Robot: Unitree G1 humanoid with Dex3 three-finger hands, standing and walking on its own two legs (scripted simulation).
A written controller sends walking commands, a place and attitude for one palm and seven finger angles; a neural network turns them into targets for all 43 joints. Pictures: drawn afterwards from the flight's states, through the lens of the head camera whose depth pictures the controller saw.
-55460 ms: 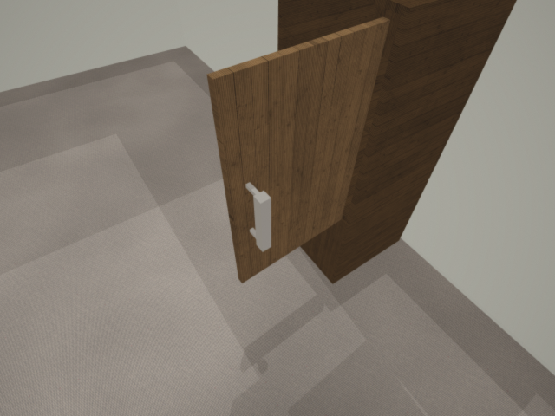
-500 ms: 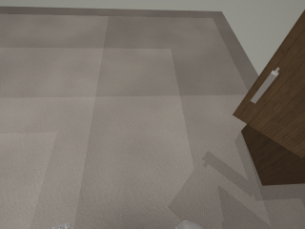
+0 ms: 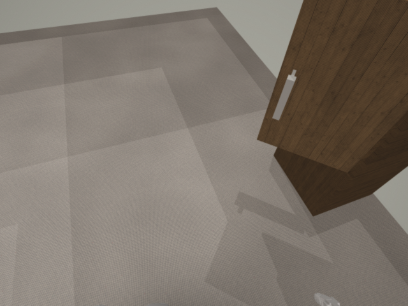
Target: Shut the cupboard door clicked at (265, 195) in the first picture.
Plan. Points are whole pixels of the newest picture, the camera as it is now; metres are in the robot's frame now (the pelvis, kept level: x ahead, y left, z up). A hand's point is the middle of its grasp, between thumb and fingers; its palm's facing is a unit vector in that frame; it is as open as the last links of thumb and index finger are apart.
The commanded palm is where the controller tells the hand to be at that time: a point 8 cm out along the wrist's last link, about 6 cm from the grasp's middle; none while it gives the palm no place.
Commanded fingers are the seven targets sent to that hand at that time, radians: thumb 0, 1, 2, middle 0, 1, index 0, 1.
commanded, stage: turn to face it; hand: left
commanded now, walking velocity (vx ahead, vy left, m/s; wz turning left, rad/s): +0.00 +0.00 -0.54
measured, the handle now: (284, 95) +0.74 -0.22 -0.06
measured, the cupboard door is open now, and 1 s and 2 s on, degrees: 45 45 45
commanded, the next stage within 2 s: take the last steps up to it in 0.44 s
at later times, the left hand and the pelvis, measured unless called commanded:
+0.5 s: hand (139, 294) +0.16 +0.15 -0.14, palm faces -0.24 -0.93 -0.29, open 7.4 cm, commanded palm none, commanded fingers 0.00 0.90 0.90 -0.20 -0.30 -0.20 -0.30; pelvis +0.01 -0.02 +0.00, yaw -14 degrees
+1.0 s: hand (160, 267) +0.22 +0.12 -0.16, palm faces -0.37 -0.91 -0.16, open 7.4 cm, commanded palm none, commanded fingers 0.00 0.90 0.90 -0.20 -0.30 -0.20 -0.30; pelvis +0.08 -0.05 +0.02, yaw -22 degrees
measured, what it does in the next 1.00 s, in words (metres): steps on the spot, turning right: left foot, then right foot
